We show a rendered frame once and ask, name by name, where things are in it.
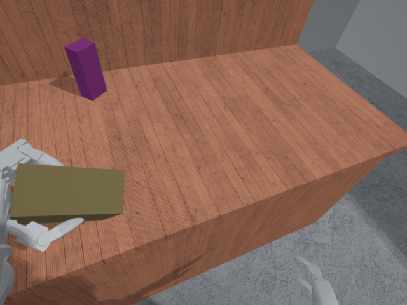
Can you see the table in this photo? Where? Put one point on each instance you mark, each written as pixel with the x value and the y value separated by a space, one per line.
pixel 230 135

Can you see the robot left forearm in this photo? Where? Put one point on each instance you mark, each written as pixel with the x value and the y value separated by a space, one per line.
pixel 7 275

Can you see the robot left hand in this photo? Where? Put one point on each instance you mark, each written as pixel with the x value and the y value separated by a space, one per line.
pixel 33 235

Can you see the sponge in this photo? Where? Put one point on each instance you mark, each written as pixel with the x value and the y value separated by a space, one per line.
pixel 50 194

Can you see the robot right hand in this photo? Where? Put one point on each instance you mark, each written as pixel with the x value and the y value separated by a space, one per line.
pixel 320 293

